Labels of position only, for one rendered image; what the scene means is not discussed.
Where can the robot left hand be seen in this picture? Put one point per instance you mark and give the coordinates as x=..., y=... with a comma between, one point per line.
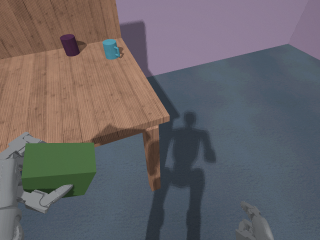
x=11, y=162

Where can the robot right hand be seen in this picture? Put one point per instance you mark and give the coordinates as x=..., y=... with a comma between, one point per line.
x=259, y=229

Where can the robot left forearm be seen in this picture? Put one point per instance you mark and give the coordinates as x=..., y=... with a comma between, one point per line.
x=10, y=228

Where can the sponge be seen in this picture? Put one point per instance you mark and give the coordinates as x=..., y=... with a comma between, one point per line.
x=48, y=166

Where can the table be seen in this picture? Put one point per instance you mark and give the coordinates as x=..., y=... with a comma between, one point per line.
x=85, y=98

